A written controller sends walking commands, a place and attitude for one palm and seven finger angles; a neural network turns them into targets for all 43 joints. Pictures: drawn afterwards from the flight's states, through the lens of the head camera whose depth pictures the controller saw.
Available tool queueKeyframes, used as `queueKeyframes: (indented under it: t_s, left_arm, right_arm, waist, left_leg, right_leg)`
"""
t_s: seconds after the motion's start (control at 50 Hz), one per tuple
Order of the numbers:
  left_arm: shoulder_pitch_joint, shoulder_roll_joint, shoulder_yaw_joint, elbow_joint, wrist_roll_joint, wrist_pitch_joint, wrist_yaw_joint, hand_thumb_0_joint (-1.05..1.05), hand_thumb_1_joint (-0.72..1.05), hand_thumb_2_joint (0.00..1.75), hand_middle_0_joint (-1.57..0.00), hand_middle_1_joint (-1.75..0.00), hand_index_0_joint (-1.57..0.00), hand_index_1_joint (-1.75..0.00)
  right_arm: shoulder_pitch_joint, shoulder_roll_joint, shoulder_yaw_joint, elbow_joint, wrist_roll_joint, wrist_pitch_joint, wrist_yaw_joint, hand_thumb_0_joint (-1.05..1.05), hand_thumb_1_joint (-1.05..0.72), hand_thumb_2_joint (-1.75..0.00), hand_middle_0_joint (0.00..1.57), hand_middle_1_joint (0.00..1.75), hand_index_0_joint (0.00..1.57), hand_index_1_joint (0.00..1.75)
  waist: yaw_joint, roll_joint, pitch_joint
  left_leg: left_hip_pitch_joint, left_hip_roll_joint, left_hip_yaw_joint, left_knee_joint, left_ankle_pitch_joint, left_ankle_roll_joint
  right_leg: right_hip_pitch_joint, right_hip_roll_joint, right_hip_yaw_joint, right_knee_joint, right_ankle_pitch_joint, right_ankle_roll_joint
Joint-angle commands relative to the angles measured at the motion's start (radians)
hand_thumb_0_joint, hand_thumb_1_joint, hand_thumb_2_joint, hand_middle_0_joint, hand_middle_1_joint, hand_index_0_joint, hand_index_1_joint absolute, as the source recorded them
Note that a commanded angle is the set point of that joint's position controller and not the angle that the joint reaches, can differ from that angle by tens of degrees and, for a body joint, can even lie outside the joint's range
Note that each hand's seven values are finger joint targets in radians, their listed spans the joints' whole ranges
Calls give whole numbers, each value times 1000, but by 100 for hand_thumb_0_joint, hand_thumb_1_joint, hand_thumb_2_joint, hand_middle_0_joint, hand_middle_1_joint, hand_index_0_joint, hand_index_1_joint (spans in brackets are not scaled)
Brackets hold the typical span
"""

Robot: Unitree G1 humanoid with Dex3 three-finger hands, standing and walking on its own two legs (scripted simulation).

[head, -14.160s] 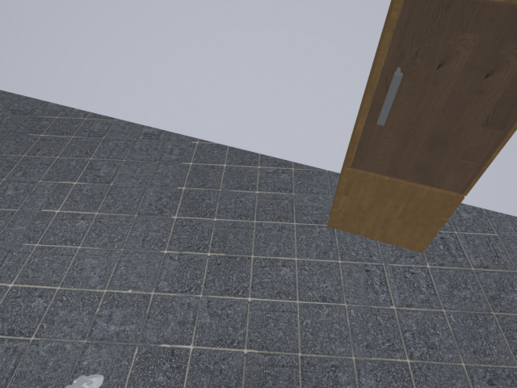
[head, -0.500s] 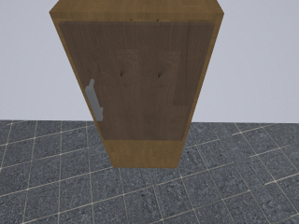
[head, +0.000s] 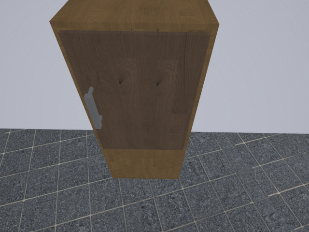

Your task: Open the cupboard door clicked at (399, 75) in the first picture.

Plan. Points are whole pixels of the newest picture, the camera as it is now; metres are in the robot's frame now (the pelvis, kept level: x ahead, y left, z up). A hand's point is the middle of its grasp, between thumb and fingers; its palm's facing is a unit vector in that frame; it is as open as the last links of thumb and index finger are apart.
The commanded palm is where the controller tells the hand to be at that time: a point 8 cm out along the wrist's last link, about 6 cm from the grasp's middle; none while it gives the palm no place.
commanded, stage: come to a stop and stand still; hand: left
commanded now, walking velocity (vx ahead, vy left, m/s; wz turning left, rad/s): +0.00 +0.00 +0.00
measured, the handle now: (95, 108) +0.51 +0.25 -0.02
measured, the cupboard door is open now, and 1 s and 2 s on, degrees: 0 0 0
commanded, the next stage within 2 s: look again from close up in 0.04 s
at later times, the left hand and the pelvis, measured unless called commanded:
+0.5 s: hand out of the picture +0.02 +0.21 -0.17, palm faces +0.00 -0.98 -0.22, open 7.3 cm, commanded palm none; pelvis +0.01 +0.03 +0.00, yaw -1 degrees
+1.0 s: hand (74, 193) +0.21 +0.23 -0.02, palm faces +0.20 -0.98 -0.07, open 7.6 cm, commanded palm +0.13 +0.27 -0.07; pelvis +0.00 +0.03 -0.03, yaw +1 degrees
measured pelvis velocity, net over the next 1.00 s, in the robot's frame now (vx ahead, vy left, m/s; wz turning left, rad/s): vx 0.00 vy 0.03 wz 0.02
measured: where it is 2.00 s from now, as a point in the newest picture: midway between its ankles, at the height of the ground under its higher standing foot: outside the picture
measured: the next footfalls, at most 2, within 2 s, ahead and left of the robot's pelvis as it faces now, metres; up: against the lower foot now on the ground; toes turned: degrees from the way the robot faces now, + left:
none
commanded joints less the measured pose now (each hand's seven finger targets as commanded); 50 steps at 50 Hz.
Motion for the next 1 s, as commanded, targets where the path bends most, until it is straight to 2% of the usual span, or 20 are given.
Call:
queueKeyframes:
  t_s: [0.0,0.02,0.04,0.06,0.08,0.1,0.16,0.22,0.3,0.74,0.76,0.78,0.8,0.82,0.84,0.86,0.88,0.9,0.94,0.98]
  left_arm:
    - [58,86,18,-23,-4,-22,10,0,90,90,-20,-30,-20,-30]
    - [61,81,18,-20,-3,-21,11,0,90,90,-20,-30,-20,-30]
    - [166,97,18,23,11,-45,51,0,90,90,-20,-30,-20,-30]
    - [125,160,26,-29,7,-52,44,0,90,90,-20,-30,-20,-30]
    - [83,139,22,-46,9,-51,37,0,90,90,-20,-30,-20,-30]
    - [58,127,24,-63,10,-52,34,0,90,90,-20,-30,-20,-30]
    - [55,75,20,-61,1,-49,29,0,90,90,-20,-30,-20,-30]
    - [70,65,14,-50,1,-31,20,0,90,90,-20,-30,-20,-30]
    - [82,63,7,-39,-1,-23,15,0,90,90,-20,-30,-20,-30]
    - [46,96,13,-28,0,-18,16,0,90,90,-20,-30,-20,-30]
    - [135,116,15,10,10,-33,56,0,90,90,-20,-30,-20,-30]
    - [-626,364,169,-1543,-186,-251,49,0,88,89,-20,-32,-20,-32]
    - [-156,286,147,-1270,-102,-202,87,0,85,88,-20,-33,-20,-33]
    - [111,45,16,-1104,-144,-69,113,0,83,87,-21,-34,-21,-34]
    - [66,-20,-1,-1089,-164,-66,96,0,81,86,-21,-36,-21,-36]
    - [-18,32,43,-1111,-168,-117,78,0,78,85,-21,-37,-21,-37]
    - [-6,68,96,-1087,-167,-180,52,0,76,84,-21,-39,-21,-39]
    - [134,40,125,-986,-179,-243,13,0,74,83,-21,-40,-21,-40]
    - [304,-31,116,-885,-208,-386,-94,0,69,81,-22,-43,-22,-43]
    - [323,5,171,-879,-250,-553,-219,0,64,79,-22,-47,-22,-47]
  right_arm:
    - [61,-77,-16,-25,2,-14,-7,0,-90,-90,20,30,20,30]
    - [65,-69,-16,-24,4,-13,-8,0,-90,-90,20,30,20,30]
    - [-72,-124,-26,-90,8,-28,2,0,-90,-90,20,30,20,30]
    - [19,-61,-23,-129,11,-7,6,0,-90,-90,20,30,20,30]
    - [38,-62,-26,-122,11,-3,9,0,-90,-90,20,30,20,30]
    - [73,-50,-24,-121,9,-5,11,0,-90,-90,20,30,20,30]
    - [118,-69,-19,-119,2,-19,8,0,-90,-90,20,30,20,30]
    - [75,-76,-11,-127,1,-27,2,0,-90,-90,20,30,20,30]
    - [63,-108,-9,-129,2,-26,0,0,-90,-90,20,30,20,30]
    - [28,-132,-8,-64,4,-35,-8,0,-90,-90,20,30,20,30]
    - [-61,-166,-20,-132,17,-36,0,0,-90,-90,20,30,20,30]
    - [-33,-327,-47,-470,60,-185,-40,0,-90,-90,20,30,20,30]
    - [-116,-239,-30,-424,42,-268,-74,0,-90,-90,20,30,20,30]
    - [-117,-198,-43,-419,61,-290,-63,0,-90,-90,20,30,20,30]
    - [-86,-213,-47,-401,63,-294,-57,0,-90,-90,20,30,20,30]
    - [-112,-252,-66,-458,52,-306,-48,0,-90,-90,20,30,20,30]
    - [-98,-271,-79,-483,33,-312,-41,0,-90,-90,20,30,20,30]
    - [-108,-261,-88,-512,21,-314,-34,0,-90,-90,20,30,20,30]
    - [-143,-244,-93,-583,20,-319,-1,0,-90,-90,20,30,20,30]
    - [-169,-248,-111,-637,16,-319,24,0,-90,-90,20,30,20,30]
  waist:
    - [7,-9,26]
    - [6,-12,29]
    - [59,26,48]
    - [-16,9,-69]
    - [-27,15,-83]
    - [-45,2,-77]
    - [-40,-12,-4]
    - [-6,86,69]
    - [1,-7,77]
    - [7,5,10]
    - [41,-111,9]
    - [-75,101,-502]
    - [15,251,-477]
    - [-14,232,-291]
    - [-41,87,-135]
    - [-61,34,-28]
    - [-66,-34,-56]
    - [-28,-119,-62]
    - [36,-161,-112]
    - [64,-187,-173]
  left_leg:
    - [-18,44,-56,-48,28,39]
    - [-16,47,-58,-53,30,41]
    - [-121,42,0,205,-14,12]
    - [-126,10,-49,248,-187,30]
    - [-91,11,-42,252,-188,31]
    - [-60,-6,-39,212,-125,31]
    - [-36,33,-73,85,-9,57]
    - [-114,47,-112,-1,3,71]
    - [-123,38,-118,-37,-64,76]
    - [-9,48,-94,-31,156,78]
    - [-68,71,-61,186,284,50]
    - [174,-49,-77,62,361,65]
    - [233,-10,-64,54,488,67]
    - [107,-4,-85,45,455,20]
    - [23,-5,-92,66,363,30]
    - [-70,-23,-108,116,229,43]
    - [-138,-40,-101,170,140,45]
    - [-223,-47,-97,221,79,42]
    - [-352,-66,-76,323,29,28]
    - [-502,-81,-59,443,-25,22]
  right_leg:
    - [-37,-139,132,-123,40,10]
    - [-35,-136,129,-122,44,9]
    - [-12,-223,220,-86,589,77]
    - [32,-290,274,-99,416,15]
    - [-34,-266,243,-117,181,-48]
    - [-65,-233,218,-111,101,-64]
    - [-118,-150,158,-57,15,-24]
    - [-79,-115,127,-22,-6,-2]
    - [-66,-112,133,-30,-51,9]
    - [8,-131,113,-1,171,24]
    - [4,-188,156,-3,594,46]
    - [79,-85,90,83,474,25]
    - [29,-40,70,120,230,10]
    - [-78,-47,1,132,51,30]
    - [-152,-40,-17,118,49,42]
    - [-226,-37,-31,110,39,46]
    - [-271,-34,-44,128,32,46]
    - [-319,-28,-59,176,-13,44]
    - [-385,-25,-58,299,-38,34]
    - [-443,-26,-27,418,-39,29]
